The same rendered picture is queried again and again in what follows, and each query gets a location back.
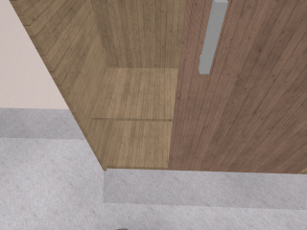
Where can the handle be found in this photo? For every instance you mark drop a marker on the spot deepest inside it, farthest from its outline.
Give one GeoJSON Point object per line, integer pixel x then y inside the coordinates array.
{"type": "Point", "coordinates": [213, 30]}

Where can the wardrobe door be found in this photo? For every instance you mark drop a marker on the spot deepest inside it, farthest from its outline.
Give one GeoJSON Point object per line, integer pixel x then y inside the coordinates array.
{"type": "Point", "coordinates": [249, 114]}

